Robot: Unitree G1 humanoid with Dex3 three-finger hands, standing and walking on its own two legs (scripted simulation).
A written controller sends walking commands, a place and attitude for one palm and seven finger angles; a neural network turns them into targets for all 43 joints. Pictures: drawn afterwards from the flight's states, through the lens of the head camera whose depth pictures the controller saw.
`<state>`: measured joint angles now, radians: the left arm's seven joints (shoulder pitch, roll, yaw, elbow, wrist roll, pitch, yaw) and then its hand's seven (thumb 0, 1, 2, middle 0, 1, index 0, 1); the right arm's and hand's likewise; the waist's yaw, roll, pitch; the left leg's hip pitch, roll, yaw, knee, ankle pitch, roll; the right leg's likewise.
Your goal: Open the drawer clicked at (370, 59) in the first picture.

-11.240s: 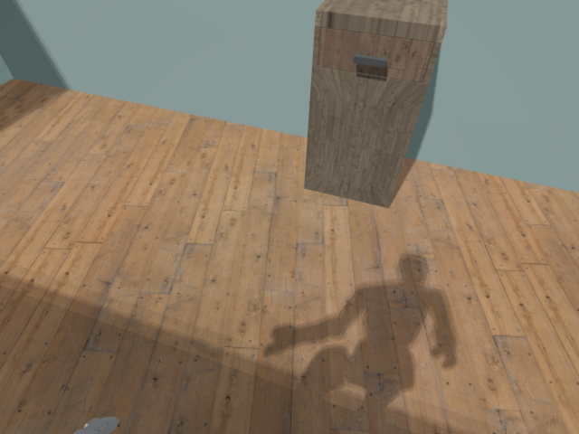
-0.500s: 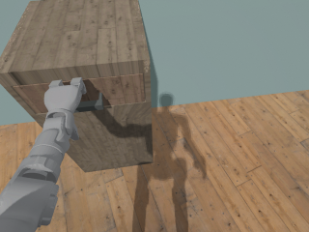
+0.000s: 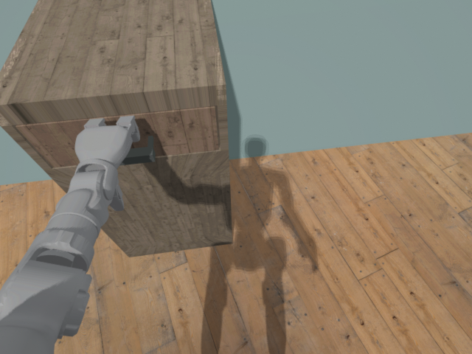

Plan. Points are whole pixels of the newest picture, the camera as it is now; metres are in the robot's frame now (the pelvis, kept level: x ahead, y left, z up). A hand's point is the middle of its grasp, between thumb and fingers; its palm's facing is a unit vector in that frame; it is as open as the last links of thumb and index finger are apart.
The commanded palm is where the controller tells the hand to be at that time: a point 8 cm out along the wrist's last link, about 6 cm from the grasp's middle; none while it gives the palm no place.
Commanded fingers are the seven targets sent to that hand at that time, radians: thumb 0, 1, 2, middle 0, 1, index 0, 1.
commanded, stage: move the hooked fingers above the handle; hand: left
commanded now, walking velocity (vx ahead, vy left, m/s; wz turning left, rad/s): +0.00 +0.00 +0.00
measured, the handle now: (127, 149) +0.53 +0.24 -0.02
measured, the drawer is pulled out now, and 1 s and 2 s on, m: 0.00 0.00 0.00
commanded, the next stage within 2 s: none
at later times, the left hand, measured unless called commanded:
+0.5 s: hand (129, 161) +0.46 +0.20 +0.03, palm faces -0.07 -0.05 -1.00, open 13.8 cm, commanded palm +0.45 +0.22 +0.10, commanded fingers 0.00 -0.50 0.30 -0.30 -1.20 -0.30 -1.20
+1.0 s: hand (118, 162) +0.45 +0.22 +0.03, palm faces -0.03 -0.02 -1.00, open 13.8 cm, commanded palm +0.44 +0.23 +0.10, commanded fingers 0.00 -0.50 0.30 -0.30 -1.20 -0.30 -1.20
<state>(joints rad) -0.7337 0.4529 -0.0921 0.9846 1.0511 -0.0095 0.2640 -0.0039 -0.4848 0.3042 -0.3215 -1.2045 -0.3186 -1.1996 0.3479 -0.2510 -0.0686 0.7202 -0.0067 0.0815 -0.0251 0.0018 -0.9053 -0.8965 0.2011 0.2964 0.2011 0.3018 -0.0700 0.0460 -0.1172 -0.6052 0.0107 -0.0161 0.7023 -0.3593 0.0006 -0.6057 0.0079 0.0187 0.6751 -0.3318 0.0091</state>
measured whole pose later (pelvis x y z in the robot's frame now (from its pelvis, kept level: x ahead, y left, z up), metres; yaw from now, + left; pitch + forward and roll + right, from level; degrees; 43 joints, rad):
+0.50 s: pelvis +0.01 +0.00 +0.00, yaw +0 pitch +16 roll -1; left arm -0.71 0.44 -0.09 0.92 1.07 -0.10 0.25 0.00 -0.48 0.30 -0.32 -1.20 -0.32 -1.20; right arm 0.33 -0.25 -0.07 0.72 -0.01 0.07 -0.04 0.00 -0.90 -0.90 0.20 0.30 0.20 0.30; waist -0.08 0.03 -0.13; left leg -0.62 0.01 -0.02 0.72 -0.38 0.00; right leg -0.61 0.01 0.02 0.68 -0.35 0.01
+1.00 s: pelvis +0.00 +0.00 +0.00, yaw +0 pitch +15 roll -1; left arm -0.69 0.46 -0.06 0.93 1.09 -0.08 0.29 0.00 -0.49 0.30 -0.33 -1.21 -0.32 -1.20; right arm 0.34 -0.25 -0.06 0.70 -0.01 0.08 -0.04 0.00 -0.90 -0.90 0.20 0.30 0.20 0.30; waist -0.07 0.04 -0.13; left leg -0.61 0.01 -0.01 0.72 -0.37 0.00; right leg -0.61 0.01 0.02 0.69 -0.34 0.01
